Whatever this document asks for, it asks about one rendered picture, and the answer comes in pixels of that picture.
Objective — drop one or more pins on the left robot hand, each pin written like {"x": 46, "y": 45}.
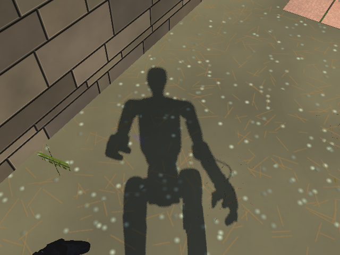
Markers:
{"x": 62, "y": 247}

